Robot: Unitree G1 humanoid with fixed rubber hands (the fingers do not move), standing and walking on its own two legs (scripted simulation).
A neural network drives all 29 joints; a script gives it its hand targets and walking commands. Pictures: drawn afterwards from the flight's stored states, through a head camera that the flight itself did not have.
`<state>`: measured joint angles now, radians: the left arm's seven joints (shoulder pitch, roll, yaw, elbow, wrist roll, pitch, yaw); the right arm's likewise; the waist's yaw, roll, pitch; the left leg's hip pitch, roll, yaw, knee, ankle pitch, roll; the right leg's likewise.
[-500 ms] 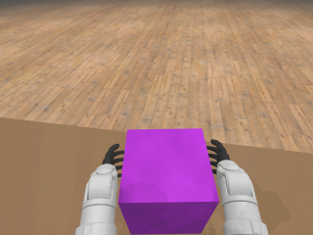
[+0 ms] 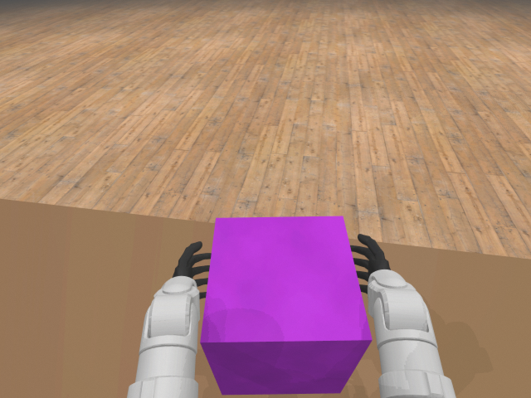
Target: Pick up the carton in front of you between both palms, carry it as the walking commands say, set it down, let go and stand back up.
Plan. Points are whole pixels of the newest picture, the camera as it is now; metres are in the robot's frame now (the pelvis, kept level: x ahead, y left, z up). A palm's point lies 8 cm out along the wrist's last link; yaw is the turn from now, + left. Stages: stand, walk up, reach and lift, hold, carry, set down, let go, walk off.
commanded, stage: hold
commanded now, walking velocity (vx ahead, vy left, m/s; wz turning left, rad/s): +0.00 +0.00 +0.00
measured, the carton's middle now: (280, 308) +0.29 +0.00 -0.03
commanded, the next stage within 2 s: carry in 0.38 s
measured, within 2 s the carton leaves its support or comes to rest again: neither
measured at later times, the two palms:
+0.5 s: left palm (188, 281) +0.29 +0.14 +0.05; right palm (381, 276) +0.30 -0.16 +0.06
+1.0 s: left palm (205, 203) +0.44 +0.13 +0.09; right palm (371, 208) +0.42 -0.17 +0.09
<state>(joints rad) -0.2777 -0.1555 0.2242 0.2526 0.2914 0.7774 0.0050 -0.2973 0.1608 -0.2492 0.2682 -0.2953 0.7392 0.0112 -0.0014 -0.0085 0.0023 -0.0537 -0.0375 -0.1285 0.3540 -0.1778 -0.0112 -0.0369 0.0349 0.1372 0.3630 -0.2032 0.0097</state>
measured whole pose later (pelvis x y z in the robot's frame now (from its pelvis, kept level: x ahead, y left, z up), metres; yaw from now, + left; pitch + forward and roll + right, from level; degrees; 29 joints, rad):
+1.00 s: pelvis +0.20 +0.00 +0.00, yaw -3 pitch +6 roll +0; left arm 0.02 -0.13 0.07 -0.48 0.02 1.23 0.14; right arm 0.02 0.13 -0.04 -0.48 -0.04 1.19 -0.15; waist -0.01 0.01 -0.18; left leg -0.20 0.01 0.20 0.35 -0.25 0.04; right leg -0.52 -0.08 -0.10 0.97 -0.34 -0.01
